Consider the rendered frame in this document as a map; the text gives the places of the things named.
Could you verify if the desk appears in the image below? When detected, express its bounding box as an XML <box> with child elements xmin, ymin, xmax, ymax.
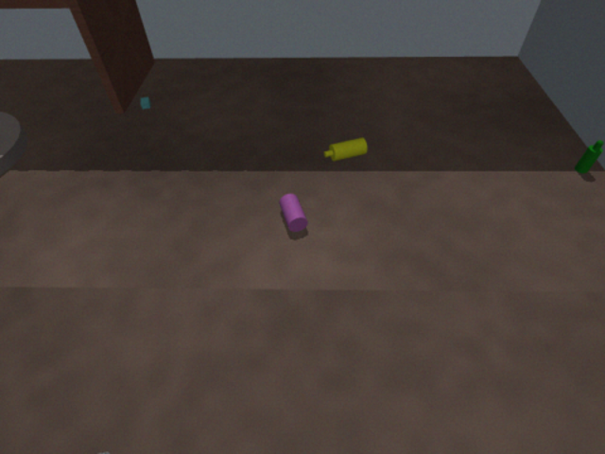
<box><xmin>0</xmin><ymin>0</ymin><xmax>155</xmax><ymax>114</ymax></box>

